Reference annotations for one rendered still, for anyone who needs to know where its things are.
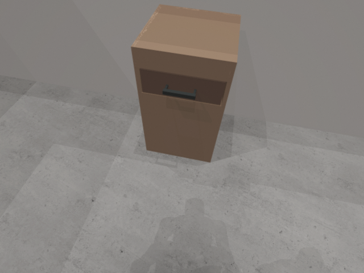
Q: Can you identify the cabinet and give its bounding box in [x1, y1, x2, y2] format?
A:
[131, 4, 241, 162]

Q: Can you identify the drawer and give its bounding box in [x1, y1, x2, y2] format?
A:
[139, 68, 226, 105]

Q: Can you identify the handle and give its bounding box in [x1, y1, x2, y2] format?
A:
[163, 84, 196, 100]

